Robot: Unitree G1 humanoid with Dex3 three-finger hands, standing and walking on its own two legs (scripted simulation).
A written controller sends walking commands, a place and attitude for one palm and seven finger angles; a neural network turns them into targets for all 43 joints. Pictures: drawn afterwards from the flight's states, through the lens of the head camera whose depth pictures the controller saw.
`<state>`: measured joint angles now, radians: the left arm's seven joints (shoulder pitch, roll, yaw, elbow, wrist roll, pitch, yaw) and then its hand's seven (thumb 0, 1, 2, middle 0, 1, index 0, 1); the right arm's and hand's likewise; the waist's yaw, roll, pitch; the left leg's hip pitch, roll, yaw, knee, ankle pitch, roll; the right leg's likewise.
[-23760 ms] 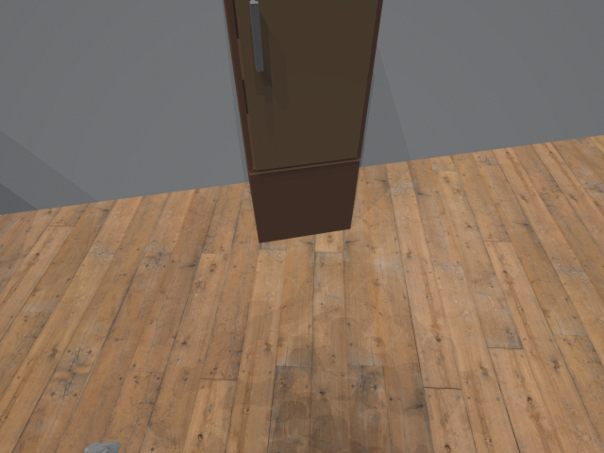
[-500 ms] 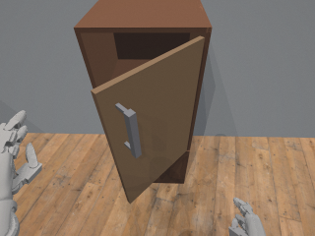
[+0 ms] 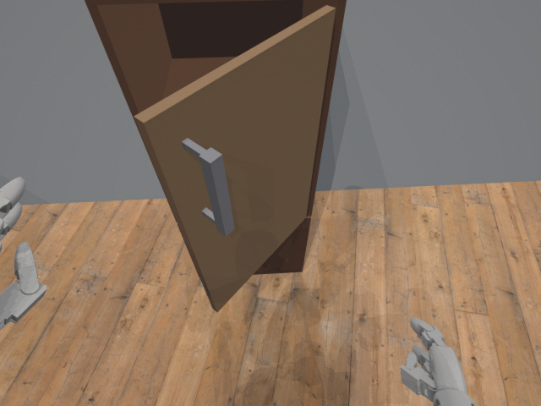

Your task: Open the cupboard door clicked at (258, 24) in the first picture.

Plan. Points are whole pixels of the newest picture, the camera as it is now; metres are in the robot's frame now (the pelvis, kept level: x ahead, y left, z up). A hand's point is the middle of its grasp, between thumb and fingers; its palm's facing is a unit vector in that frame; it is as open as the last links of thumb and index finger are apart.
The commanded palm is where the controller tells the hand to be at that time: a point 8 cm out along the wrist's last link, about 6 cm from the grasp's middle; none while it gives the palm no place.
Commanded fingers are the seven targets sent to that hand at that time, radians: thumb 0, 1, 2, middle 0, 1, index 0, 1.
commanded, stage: step back with the hand held close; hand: left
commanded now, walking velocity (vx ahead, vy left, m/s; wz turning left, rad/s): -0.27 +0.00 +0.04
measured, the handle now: (209, 190) +0.38 +0.12 +0.11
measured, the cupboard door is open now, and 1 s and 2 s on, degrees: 47 47 47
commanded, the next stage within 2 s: stop stepping back and stand still in 0.74 s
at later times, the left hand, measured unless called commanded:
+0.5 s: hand out of the picture +0.11 +0.27 +0.17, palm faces +0.49 -0.69 -0.54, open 7.4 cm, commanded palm +0.04 +0.30 +0.18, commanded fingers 0.00 0.90 0.90 -0.20 -0.30 -0.20 -0.30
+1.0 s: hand out of the picture +0.01 +0.24 +0.17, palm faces +0.41 -0.78 -0.48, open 7.4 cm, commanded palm -0.06 +0.28 +0.18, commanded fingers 0.00 0.90 0.90 -0.20 -0.30 -0.20 -0.30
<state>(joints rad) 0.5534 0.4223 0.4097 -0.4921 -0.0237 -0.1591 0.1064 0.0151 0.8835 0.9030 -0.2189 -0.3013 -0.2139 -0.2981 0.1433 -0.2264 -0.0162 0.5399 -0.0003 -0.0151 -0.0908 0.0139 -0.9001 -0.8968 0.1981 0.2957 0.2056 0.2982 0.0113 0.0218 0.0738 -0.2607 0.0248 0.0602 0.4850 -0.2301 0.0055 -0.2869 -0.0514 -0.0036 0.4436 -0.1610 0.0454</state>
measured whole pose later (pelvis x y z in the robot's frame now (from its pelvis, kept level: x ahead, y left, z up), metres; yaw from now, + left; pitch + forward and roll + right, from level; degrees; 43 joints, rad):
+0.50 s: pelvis -0.07 -0.01 -0.02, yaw +4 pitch +0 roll -2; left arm 0.52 0.43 0.49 -0.52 0.01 -0.27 0.15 0.01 0.88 0.90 -0.22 -0.30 -0.21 -0.30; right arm 0.25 -0.19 0.00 0.58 -0.01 -0.13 -0.09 0.02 -0.90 -0.90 0.20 0.30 0.21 0.30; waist 0.00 0.01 0.05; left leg -0.47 0.03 0.00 0.64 -0.19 0.02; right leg -0.35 0.03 0.02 0.62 -0.31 0.01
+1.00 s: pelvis -0.20 -0.02 +0.00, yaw +1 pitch +3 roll -1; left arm 0.56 0.46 0.43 -0.57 -0.05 -0.14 0.16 0.02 0.89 0.90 -0.22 -0.30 -0.21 -0.30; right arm 0.16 -0.14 0.04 0.57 -0.02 -0.14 -0.05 0.01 -0.90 -0.90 0.20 0.30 0.21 0.30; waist 0.01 -0.03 0.00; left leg -0.42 0.03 0.05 0.35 -0.05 0.00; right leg -0.14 0.02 -0.05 0.52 -0.47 -0.02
